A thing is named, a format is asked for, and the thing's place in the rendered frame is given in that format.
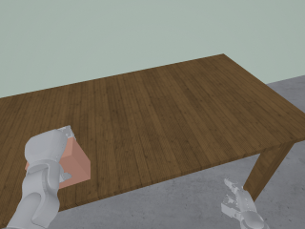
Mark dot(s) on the robot right hand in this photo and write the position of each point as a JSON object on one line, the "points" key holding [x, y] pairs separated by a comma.
{"points": [[234, 206]]}

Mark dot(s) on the robot right forearm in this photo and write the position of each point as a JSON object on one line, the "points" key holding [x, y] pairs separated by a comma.
{"points": [[252, 220]]}

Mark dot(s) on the table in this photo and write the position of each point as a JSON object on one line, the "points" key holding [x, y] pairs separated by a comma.
{"points": [[148, 126]]}

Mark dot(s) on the robot left hand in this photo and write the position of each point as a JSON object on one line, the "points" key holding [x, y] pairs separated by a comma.
{"points": [[49, 146]]}

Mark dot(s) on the robot left forearm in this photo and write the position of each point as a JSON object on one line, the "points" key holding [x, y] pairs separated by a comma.
{"points": [[39, 204]]}

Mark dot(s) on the sponge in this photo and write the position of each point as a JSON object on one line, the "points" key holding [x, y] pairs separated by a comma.
{"points": [[75, 162]]}

